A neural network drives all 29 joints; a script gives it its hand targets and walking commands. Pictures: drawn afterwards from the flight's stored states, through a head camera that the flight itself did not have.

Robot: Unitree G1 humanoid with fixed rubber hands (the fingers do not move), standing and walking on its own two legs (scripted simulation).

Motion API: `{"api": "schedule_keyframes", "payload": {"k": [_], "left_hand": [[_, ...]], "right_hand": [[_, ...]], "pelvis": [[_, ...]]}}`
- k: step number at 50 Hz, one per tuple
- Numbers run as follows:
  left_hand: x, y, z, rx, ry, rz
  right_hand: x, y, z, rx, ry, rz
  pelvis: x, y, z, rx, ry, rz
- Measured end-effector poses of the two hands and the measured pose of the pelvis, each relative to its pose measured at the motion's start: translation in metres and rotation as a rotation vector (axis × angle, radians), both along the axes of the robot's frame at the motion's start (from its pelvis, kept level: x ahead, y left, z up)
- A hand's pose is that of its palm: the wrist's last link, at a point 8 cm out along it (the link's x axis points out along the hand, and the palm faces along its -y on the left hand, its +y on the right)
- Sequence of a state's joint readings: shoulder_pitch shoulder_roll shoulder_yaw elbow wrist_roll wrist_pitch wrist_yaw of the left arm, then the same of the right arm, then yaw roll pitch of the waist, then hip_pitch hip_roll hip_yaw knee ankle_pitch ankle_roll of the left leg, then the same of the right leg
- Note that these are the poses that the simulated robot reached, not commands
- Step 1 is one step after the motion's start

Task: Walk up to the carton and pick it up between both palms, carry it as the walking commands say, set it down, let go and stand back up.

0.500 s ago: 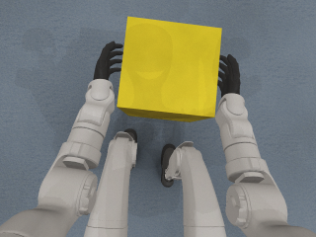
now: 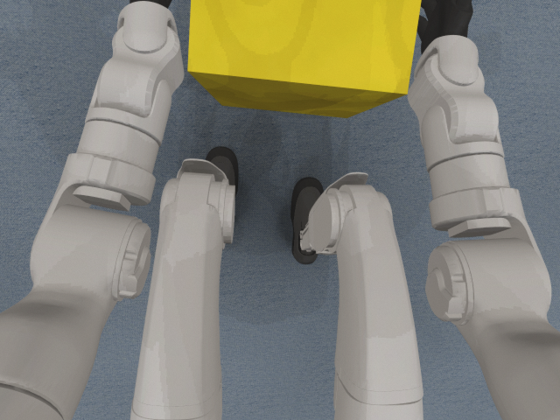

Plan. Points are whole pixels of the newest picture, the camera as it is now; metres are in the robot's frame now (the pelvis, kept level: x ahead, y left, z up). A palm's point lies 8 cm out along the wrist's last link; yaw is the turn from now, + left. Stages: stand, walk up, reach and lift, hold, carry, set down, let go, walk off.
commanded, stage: set down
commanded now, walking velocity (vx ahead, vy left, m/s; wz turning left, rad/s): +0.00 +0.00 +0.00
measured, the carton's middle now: (298, 19) +0.51 +0.00 -0.26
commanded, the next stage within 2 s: none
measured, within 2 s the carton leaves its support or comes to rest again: neither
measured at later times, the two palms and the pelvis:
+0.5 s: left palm out of the picture +0.55 +0.16 -0.24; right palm (417, 0) +0.54 -0.14 -0.23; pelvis +0.00 +0.00 -0.08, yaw -2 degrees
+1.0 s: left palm out of the picture +0.57 +0.16 -0.30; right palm (395, 0) +0.56 -0.14 -0.30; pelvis +0.01 +0.00 -0.13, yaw -3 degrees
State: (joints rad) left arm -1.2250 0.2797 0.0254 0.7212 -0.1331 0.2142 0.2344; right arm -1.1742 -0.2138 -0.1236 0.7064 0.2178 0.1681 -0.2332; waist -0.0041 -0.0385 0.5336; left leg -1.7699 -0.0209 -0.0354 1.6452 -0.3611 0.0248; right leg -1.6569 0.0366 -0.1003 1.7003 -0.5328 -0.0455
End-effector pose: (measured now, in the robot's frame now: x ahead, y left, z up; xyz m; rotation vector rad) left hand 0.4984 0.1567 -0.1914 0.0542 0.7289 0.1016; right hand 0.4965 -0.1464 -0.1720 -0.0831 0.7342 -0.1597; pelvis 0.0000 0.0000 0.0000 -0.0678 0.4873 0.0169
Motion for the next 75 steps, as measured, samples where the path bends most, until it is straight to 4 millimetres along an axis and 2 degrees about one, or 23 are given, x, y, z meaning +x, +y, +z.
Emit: {"api": "schedule_keyframes", "payload": {"k": [5,9,14,21,30,41,54,75], "left_hand": [[0.004,-0.001,0.003,-0.007,-0.004,-0.012],[0.016,-0.002,0.005,-0.031,-0.007,-0.026],[0.033,0.0,0.001,-0.071,-0.005,0.007],[0.05,0.005,-0.027,-0.08,-0.017,0.02],[0.049,0.002,-0.079,-0.072,0.036,0.006],[0.058,0.0,-0.101,-0.064,0.031,-0.001],[0.072,0.009,-0.115,-0.056,0.022,0.011],[0.075,0.012,-0.118,-0.093,0.015,0.003]], "right_hand": [[0.002,0.0,0.001,-0.004,0.001,0.003],[0.01,0.0,0.002,-0.01,-0.003,-0.001],[0.024,0.003,-0.006,0.021,-0.006,-0.032],[0.042,0.008,-0.036,0.042,-0.019,-0.032],[0.043,0.005,-0.083,0.038,0.034,-0.039],[0.048,0.003,-0.109,0.047,0.029,-0.043],[0.062,0.012,-0.131,0.062,0.025,-0.035],[0.064,0.011,-0.134,0.093,0.004,-0.031]], "pelvis": [[-0.003,-0.002,-0.013,0.002,-0.025,-0.001],[-0.006,-0.001,-0.02,0.002,-0.037,-0.003],[-0.008,0.0,-0.035,-0.001,-0.039,-0.012],[-0.003,0.001,-0.066,-0.003,-0.021,-0.025],[0.005,0.002,-0.096,-0.007,0.002,-0.034],[0.007,0.001,-0.119,-0.003,0.015,-0.043],[0.017,0.001,-0.134,-0.003,0.034,-0.048],[0.016,0.001,-0.147,-0.003,0.019,-0.052]]}}
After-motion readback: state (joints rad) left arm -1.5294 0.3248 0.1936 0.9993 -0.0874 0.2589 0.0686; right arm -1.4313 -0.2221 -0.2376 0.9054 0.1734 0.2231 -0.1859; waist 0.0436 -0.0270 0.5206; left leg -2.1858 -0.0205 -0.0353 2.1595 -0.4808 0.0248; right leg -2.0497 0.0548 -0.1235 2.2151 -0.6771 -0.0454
